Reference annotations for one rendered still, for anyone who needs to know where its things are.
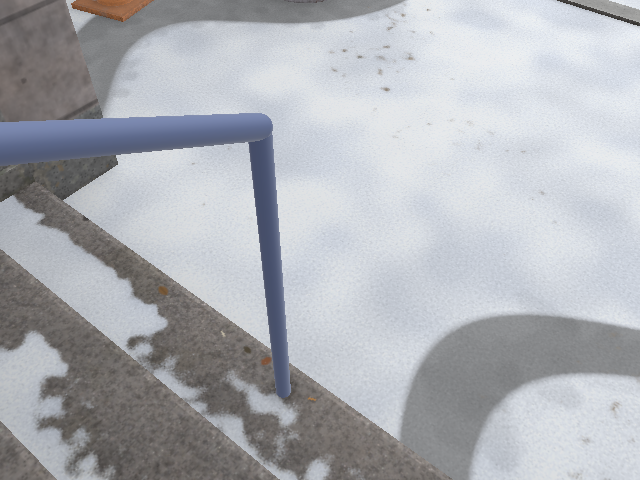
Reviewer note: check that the stairs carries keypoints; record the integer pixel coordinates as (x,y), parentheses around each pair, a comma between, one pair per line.
(111,370)

